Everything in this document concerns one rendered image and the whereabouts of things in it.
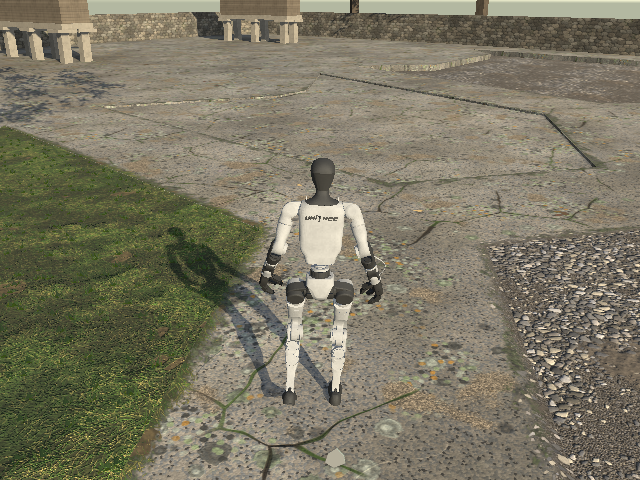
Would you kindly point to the left robot forearm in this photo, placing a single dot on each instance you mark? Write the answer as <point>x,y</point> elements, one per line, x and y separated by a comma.
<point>270,262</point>

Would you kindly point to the robot right shin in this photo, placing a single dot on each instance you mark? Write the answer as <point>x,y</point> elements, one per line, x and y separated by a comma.
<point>337,361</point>

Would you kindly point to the robot torso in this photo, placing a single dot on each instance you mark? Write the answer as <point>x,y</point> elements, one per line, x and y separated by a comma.
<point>320,236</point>

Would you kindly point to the right robot forearm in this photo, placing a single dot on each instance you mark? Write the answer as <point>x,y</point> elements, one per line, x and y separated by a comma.
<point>370,267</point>

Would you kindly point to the right robot hand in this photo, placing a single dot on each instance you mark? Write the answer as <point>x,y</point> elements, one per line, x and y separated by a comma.
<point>372,288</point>

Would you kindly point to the left robot hand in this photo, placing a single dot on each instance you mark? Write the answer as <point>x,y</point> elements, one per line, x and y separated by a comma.
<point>275,279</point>

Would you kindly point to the robot left upper arm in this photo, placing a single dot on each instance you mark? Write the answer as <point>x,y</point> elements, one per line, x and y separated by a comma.
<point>289,210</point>

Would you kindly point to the robot right upper arm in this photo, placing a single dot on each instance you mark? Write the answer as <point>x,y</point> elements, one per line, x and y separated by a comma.
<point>352,211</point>

